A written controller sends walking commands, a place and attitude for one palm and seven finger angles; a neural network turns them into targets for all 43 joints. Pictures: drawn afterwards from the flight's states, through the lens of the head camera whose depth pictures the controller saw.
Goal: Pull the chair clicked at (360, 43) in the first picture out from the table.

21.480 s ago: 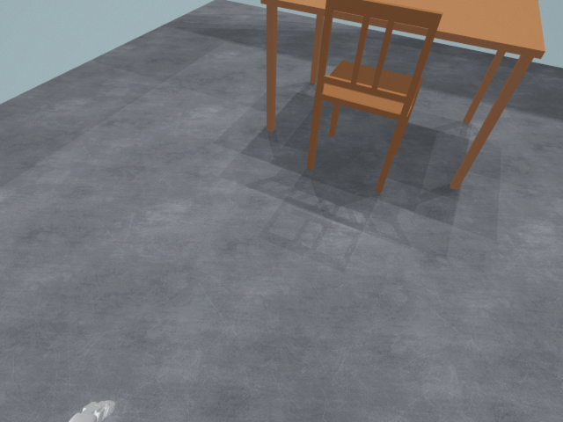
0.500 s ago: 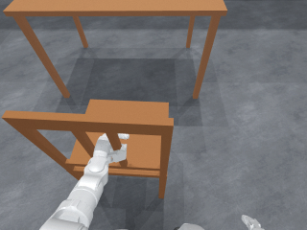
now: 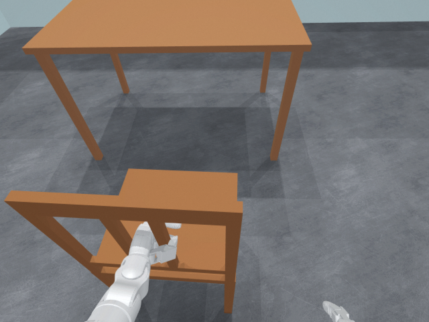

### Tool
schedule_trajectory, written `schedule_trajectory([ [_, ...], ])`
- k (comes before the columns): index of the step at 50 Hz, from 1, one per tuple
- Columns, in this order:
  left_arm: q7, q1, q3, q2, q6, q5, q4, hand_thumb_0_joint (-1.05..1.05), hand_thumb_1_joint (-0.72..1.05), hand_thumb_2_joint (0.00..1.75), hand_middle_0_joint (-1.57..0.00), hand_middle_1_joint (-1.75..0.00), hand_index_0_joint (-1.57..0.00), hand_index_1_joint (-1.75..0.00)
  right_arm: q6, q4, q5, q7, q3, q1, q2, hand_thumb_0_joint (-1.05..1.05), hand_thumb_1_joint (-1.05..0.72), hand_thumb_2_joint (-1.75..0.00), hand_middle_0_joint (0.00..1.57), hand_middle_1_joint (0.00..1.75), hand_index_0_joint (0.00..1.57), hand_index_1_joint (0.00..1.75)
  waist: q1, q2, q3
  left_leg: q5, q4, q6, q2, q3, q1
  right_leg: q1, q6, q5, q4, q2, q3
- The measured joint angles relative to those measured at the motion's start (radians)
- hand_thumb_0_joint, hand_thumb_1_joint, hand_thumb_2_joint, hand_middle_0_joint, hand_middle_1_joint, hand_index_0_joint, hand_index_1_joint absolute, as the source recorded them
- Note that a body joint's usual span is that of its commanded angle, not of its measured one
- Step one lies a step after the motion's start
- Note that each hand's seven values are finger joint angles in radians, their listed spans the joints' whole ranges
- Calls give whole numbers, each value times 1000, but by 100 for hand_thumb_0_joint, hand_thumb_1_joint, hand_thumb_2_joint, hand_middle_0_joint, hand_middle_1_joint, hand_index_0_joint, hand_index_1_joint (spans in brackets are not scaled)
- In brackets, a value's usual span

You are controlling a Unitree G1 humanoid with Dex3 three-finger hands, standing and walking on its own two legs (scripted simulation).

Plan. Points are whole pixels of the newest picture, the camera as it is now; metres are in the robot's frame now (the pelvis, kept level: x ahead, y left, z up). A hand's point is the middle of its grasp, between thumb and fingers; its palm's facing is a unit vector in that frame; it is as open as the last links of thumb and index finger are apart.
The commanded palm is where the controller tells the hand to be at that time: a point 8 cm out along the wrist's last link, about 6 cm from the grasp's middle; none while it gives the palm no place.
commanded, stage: stop walking, hand still on the chair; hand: left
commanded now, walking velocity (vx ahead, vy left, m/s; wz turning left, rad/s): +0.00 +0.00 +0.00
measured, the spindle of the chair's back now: (125, 242) +0.30 +0.22 -0.10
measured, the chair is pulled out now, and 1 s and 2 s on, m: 0.62 0.62 0.62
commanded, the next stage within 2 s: open the thumb and straighten the fingers in 0.08 s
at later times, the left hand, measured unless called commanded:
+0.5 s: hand (161, 243) +0.29 +0.13 -0.06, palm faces -0.03 -0.99 -0.15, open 10.2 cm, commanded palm +0.26 +0.18 -0.05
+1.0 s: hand (162, 244) +0.29 +0.13 -0.07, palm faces -0.02 -0.99 -0.13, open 17.3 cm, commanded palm +0.27 +0.19 -0.05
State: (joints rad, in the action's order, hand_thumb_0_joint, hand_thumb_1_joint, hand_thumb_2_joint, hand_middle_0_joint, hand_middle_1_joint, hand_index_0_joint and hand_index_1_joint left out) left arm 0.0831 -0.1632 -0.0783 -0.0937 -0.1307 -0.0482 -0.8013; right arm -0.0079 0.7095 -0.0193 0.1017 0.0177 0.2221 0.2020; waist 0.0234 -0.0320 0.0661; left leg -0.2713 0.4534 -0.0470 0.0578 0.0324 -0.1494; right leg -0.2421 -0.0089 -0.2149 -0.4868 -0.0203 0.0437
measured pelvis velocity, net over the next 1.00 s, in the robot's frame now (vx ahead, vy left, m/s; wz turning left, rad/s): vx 0.01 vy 0.02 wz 0.02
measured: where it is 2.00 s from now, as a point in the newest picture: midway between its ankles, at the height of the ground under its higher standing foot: outside the picture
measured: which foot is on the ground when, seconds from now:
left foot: down 0.00-1.00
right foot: down 0.00-1.00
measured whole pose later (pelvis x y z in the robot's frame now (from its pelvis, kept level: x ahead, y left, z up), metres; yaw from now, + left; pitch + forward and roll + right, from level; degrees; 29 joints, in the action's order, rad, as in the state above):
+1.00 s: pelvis +0.01 +0.02 -0.03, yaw +1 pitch +9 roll +0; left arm 0.07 0.03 -0.07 -0.12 0.10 -0.05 -0.33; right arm 0.09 0.59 -0.03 0.06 0.00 0.26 0.24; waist 0.05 -0.03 -0.08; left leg -0.44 0.79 -0.02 0.03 0.01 -0.51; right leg -0.59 0.02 -0.37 -0.80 -0.06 0.04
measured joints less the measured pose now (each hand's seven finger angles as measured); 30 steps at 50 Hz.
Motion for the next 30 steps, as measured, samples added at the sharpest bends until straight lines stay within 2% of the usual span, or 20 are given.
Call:
schedule_trajectory([
  [10, 3, 15, -6, -8, 11, 6, 29, 7, 66, 81, -30, -126, -49, -145, -17, -2, -3, 9, -13, -6, 22, 1, -90, -90, 20, 30, 20, 30, 9, 11, 1, 3, -6, 1, -2, -4, 3, 7, 1, 3, 9, -2, 4],
  [13, 3, 44, 10, -12, 8, -23, 59, 7, 65, 80, -31, -129, -49, -145, -4, -9, -30, -23, -11, -1, 25, 1, -90, -90, 20, 30, 20, 30, 36, 23, -42, -7, 27, 4, -7, -15, -59, -49, 3, -10, -22, -9, 14],
  [16, -8, 72, 34, -24, 7, -25, 119, 5, 57, 76, -36, -134, -49, -145, 22, -24, -31, -44, -17, 7, 28, 1, -90, -90, 20, 30, 20, 30, 45, 39, -65, -28, 78, 6, -7, -15, -119, -109, 4, -28, -68, -11, 11],
  [19, -12, 87, 31, -44, 10, -8, 178, 4, 42, 68, -41, -137, -49, -145, 48, -42, -27, -54, -27, 18, 38, 1, -90, -90, 20, 30, 20, 30, 46, 35, -73, -49, 126, 8, -8, -14, -170, -156, 6, -41, -107, -13, 9],
  [23, -21, 85, 36, -53, 48, -5, 218, 2, 11, 52, -44, -139, -49, -143, 64, -53, -22, -62, -36, 27, 55, 1, -90, -90, 20, 30, 20, 30, 40, 11, -86, -72, 178, 16, -15, -11, -226, -210, 14, -58, -151, -22, 2],
  [27, -28, 90, 24, -36, 98, -25, 252, 1, -19, 37, -43, -129, -45, -131, 73, -58, -21, -62, -35, 35, 58, 1, -90, -90, 20, 30, 20, 30, 34, -10, -104, -90, 215, 24, -25, -6, -266, -252, 23, -76, -190, -33, -5],
  [30, -30, 93, 27, -19, 128, -30, 268, 0, -33, 30, -39, -116, -40, -117, 81, -61, -18, -58, -27, 36, 48, 1, -90, -90, 20, 30, 20, 30, 31, -12, -115, -103, 239, 28, -31, -2, -288, -277, 28, -90, -218, -39, -11],
])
